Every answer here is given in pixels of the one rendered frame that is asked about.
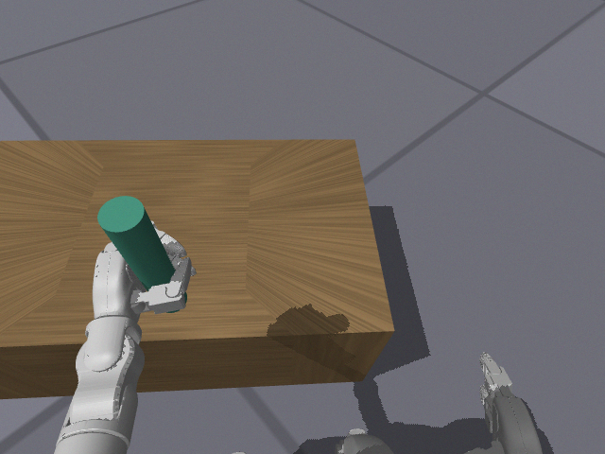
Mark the left robot arm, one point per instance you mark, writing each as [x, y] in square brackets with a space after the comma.
[101, 415]

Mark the left robot hand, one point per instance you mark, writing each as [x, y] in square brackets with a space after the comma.
[118, 291]

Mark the right robot hand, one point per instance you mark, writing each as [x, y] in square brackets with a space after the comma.
[506, 416]

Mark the can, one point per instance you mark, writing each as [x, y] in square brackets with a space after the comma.
[126, 222]

